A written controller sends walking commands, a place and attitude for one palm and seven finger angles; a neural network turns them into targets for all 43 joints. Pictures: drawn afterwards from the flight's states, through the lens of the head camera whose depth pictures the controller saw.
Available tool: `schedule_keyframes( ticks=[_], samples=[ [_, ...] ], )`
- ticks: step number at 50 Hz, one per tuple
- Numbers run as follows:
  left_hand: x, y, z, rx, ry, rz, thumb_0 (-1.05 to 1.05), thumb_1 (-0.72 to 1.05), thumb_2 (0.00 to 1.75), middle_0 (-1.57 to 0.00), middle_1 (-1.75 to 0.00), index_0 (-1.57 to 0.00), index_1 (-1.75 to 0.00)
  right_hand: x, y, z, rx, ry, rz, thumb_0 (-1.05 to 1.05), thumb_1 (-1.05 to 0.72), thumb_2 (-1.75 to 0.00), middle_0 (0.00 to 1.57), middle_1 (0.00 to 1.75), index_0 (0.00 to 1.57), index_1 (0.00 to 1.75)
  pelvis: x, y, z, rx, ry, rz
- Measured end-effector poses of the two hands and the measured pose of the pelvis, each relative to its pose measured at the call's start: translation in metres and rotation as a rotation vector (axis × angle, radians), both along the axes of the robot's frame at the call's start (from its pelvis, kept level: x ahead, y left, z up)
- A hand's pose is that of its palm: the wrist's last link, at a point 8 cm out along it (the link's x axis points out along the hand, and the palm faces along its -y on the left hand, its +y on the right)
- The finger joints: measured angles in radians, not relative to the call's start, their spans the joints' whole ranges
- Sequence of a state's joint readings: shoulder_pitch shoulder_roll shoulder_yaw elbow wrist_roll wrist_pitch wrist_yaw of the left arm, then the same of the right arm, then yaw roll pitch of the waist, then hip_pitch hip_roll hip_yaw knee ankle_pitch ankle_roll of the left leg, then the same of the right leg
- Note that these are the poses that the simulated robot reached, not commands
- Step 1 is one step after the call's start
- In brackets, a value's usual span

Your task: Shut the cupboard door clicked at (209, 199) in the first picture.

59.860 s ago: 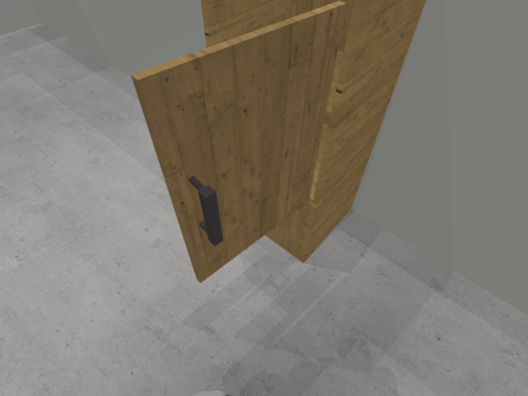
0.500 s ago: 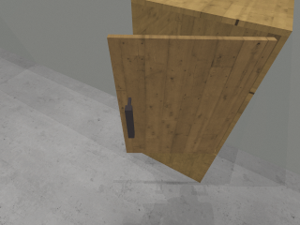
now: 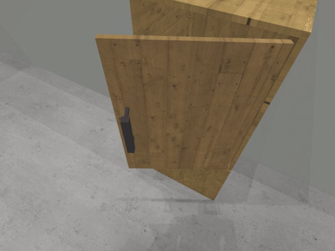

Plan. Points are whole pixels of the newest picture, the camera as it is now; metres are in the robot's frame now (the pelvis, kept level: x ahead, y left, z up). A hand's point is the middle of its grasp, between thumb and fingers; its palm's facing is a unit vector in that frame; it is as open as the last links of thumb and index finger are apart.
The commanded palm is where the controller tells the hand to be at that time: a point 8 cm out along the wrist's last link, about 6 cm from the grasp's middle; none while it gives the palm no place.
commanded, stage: shuffle to correct the standing spot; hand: left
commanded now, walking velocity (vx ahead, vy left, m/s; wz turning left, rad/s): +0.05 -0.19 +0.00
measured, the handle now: (129, 130) +0.46 +0.14 -0.03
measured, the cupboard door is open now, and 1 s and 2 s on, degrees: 29 29 29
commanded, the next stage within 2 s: come to a stop and stand still in 0.06 s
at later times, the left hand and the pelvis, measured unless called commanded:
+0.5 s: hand out of the picture +0.03 +0.12 -0.17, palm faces +0.07 -0.97 -0.22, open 7.3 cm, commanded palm none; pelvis +0.02 -0.06 +0.00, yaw +1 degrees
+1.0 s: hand out of the picture +0.03 +0.19 -0.16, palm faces +0.01 -0.97 -0.25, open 7.4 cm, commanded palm none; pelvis +0.01 +0.01 +0.00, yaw +0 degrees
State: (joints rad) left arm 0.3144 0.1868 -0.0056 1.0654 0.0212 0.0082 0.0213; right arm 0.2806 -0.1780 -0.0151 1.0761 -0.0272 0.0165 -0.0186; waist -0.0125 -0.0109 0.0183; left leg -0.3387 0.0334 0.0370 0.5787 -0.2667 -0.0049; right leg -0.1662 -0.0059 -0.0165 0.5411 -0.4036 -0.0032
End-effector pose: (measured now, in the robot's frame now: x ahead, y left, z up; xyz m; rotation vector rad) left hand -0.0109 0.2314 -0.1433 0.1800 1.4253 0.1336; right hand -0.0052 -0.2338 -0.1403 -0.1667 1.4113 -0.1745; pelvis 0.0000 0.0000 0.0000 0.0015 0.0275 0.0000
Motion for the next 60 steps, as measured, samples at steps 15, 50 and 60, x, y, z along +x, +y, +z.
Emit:
schedule_keyframes(
  ticks=[15, 50, 60],
  samples=[
    [0.015, -0.054, -0.015, -0.022, 0.002, 0.043, 0.01, 0.90, 0.90, -0.20, -0.30, -0.20, -0.30, 0.044, -0.035, -0.014, -0.006, -0.064, -0.003, 0.01, -0.91, -0.90, 0.20, 0.30, 0.20, 0.30, 0.020, -0.044, -0.014, 0.012, -0.007, -0.015],
    [0.031, 0.010, 0.012, 0.043, -0.076, 0.012, 0.01, 0.90, 0.90, -0.20, -0.30, -0.20, -0.30, 0.061, 0.009, 0.003, 0.018, -0.157, 0.073, 0.00, -0.93, -0.90, 0.20, 0.30, 0.20, 0.30, 0.013, 0.006, 0.004, -0.004, -0.013, -0.003],
    [0.052, 0.013, 0.014, 0.044, -0.073, -0.023, 0.01, 0.90, 0.90, -0.20, -0.30, -0.20, -0.30, 0.024, 0.018, 0.000, 0.037, -0.042, 0.032, 0.01, -0.91, -0.90, 0.20, 0.30, 0.20, 0.30, 0.017, 0.008, 0.007, 0.003, -0.016, -0.014]
  ],
)
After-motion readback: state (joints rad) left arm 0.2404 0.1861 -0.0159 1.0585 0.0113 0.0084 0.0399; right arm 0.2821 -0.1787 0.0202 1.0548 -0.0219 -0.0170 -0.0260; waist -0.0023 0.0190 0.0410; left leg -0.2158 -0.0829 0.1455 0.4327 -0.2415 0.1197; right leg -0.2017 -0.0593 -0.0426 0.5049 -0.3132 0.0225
